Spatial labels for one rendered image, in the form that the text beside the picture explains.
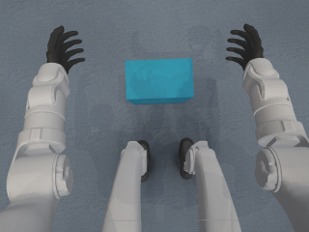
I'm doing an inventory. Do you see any left robot thigh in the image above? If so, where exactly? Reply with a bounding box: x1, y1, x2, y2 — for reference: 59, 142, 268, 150
101, 146, 147, 232

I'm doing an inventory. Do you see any left robot upper arm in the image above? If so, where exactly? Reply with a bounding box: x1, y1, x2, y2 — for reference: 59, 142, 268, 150
0, 153, 73, 232

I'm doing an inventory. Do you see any robot left forearm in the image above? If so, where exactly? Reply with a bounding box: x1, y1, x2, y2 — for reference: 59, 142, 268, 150
6, 63, 70, 201

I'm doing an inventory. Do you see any carton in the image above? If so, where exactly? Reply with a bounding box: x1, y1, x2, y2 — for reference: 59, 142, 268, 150
125, 58, 194, 104

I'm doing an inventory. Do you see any left robot shin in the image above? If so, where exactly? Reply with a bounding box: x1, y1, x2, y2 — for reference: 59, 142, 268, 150
120, 141, 145, 176

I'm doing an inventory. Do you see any robot left hand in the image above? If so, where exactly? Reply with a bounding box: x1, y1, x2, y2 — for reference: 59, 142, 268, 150
45, 25, 86, 74

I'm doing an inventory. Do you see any right robot upper arm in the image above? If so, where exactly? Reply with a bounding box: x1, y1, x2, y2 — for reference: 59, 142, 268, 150
254, 146, 309, 232

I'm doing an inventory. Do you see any robot right hand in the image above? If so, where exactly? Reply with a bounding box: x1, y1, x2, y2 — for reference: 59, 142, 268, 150
225, 23, 264, 71

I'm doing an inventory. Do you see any robot right forearm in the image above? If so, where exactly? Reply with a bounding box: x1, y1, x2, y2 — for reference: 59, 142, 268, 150
242, 58, 309, 148

